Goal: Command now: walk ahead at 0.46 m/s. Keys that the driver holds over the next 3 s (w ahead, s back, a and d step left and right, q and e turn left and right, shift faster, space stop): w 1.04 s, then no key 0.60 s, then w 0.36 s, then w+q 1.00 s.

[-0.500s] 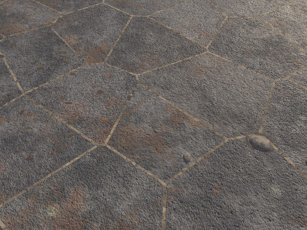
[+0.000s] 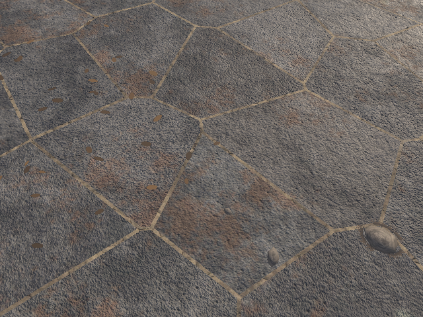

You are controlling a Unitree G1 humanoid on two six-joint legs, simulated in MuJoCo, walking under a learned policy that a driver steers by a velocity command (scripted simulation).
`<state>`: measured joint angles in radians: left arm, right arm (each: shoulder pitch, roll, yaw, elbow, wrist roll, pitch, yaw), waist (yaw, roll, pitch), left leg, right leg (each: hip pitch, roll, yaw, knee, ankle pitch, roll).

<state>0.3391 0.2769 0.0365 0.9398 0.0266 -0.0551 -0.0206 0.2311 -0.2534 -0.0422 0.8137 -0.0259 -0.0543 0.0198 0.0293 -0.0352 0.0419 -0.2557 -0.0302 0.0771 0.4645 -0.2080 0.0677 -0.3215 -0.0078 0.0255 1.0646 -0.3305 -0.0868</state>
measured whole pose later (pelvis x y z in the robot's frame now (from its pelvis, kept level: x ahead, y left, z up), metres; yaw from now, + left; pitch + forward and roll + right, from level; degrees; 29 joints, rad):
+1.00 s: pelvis +0.56 +0.01 -0.02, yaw +0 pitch +0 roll -1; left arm 0.42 0.21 0.03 1.07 0.01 -0.07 0.01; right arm 0.05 -0.21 -0.03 0.85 -0.04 -0.08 0.01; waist 0.04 0.00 0.07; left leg -0.43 -0.01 0.10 0.57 -0.13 0.10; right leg -0.06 0.04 -0.03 0.80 -0.46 -0.07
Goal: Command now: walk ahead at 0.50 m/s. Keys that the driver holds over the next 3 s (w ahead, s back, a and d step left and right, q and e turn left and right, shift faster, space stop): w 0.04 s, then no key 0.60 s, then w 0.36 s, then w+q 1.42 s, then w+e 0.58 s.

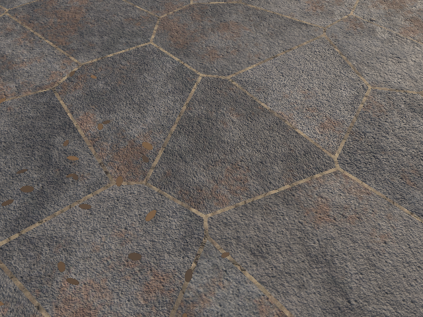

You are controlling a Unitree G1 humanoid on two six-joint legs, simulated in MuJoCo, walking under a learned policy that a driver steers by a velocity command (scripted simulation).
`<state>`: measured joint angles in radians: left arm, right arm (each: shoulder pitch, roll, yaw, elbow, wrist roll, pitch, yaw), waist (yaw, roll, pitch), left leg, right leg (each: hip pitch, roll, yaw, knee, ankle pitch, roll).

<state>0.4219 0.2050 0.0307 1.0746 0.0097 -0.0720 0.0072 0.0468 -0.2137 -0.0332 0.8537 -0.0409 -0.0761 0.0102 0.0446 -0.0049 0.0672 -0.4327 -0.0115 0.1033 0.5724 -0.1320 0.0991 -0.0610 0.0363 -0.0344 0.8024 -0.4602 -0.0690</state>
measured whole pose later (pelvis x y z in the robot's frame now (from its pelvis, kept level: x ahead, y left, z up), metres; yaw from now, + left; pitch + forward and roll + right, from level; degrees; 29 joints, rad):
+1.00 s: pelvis +0.25 -0.02 +0.02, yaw +1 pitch +0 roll +0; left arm 0.19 0.21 0.06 0.99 0.02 -0.06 -0.02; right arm 0.47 -0.19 -0.06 1.14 -0.02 -0.04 -0.03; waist -0.04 0.03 -0.01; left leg -0.04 0.01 -0.02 0.38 -0.35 0.00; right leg -0.28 0.01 -0.07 0.51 -0.31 -0.07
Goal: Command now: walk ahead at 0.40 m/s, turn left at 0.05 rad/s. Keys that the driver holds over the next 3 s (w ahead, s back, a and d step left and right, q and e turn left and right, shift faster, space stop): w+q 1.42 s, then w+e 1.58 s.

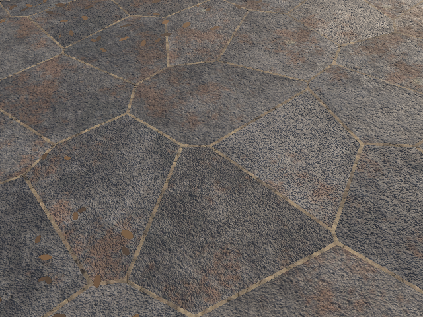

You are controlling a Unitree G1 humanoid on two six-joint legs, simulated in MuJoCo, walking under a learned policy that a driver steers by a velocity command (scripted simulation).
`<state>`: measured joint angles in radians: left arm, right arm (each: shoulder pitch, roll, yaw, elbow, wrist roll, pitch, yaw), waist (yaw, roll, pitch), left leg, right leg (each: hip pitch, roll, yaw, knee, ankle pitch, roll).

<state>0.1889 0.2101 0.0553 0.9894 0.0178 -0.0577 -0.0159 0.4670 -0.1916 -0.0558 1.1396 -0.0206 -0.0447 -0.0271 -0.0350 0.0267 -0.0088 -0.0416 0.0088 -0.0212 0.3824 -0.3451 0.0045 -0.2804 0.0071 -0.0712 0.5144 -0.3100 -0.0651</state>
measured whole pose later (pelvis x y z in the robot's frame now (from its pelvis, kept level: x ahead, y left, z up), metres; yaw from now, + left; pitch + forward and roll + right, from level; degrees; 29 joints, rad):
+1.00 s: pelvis +0.50 +0.09 +0.00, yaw +31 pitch +2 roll +0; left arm -0.02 0.24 0.02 0.73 0.03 -0.04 -0.03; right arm 0.48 -0.26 -0.07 0.92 -0.02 -0.05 -0.02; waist -0.11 -0.03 0.04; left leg 0.06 -0.14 -0.22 0.29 -0.36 0.12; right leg -0.61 -0.03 0.02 0.61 -0.06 0.02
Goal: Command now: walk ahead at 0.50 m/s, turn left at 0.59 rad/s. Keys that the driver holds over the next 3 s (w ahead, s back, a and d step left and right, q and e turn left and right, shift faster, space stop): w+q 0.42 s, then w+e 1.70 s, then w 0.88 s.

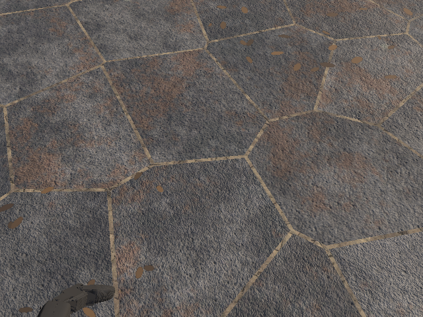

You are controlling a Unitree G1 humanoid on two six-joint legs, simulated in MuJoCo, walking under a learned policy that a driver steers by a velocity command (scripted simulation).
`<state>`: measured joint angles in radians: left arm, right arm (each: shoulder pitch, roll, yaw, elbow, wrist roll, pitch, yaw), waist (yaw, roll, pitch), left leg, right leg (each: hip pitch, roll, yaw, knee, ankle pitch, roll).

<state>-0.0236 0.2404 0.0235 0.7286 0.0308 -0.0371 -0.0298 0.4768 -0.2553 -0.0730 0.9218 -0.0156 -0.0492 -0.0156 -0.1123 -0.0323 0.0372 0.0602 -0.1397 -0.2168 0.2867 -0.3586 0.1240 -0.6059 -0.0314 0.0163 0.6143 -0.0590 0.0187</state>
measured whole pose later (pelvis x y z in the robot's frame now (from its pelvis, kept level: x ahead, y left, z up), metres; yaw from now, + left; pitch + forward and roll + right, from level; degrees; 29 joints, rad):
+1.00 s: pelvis +0.51 +0.09 +0.00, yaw +6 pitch +1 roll +1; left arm 0.15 0.24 0.05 0.81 0.03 0.00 -0.06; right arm 0.40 -0.23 -0.04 0.93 -0.02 -0.09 -0.02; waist -0.03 -0.03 0.04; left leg 0.08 -0.03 0.26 0.22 -0.32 0.04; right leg -0.64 -0.08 -0.07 0.75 -0.02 -0.06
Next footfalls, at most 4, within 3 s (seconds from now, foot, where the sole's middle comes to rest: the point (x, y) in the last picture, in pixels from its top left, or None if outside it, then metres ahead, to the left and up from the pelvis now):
0.06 right None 0.22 -0.12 -0.77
0.58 left None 0.42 0.16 -0.77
1.12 right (182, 231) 0.74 0.02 -0.77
1.64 left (144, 157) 1.07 0.15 -0.77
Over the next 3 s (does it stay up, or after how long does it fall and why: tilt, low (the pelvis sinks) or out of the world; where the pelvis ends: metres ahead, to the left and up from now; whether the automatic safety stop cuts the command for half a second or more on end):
stays up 1.50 -0.29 0.01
